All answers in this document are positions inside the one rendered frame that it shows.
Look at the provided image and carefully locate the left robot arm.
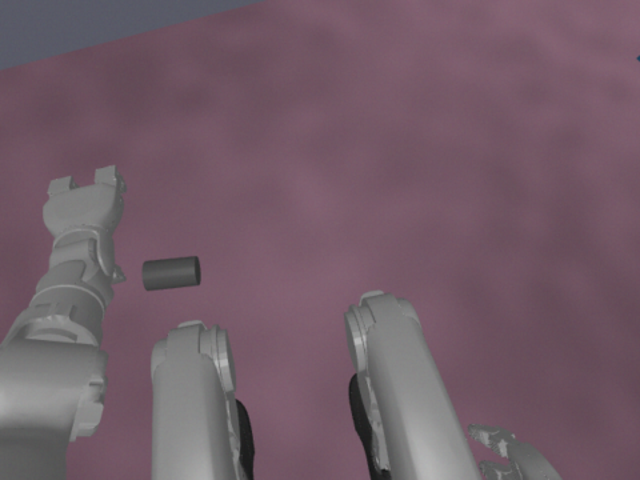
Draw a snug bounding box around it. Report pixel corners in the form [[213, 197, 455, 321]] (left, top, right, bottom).
[[0, 225, 115, 480]]

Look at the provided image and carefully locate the left robot hand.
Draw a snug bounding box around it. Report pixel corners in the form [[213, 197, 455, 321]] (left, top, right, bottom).
[[43, 165, 127, 285]]

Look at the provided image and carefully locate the left robot foot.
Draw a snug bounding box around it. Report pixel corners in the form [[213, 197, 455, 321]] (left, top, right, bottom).
[[236, 399, 255, 480]]

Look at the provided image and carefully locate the right robot foot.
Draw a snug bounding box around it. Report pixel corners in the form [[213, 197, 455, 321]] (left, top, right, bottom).
[[349, 373, 392, 480]]

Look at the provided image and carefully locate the right robot hand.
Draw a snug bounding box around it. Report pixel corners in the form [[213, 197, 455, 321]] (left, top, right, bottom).
[[467, 424, 563, 480]]

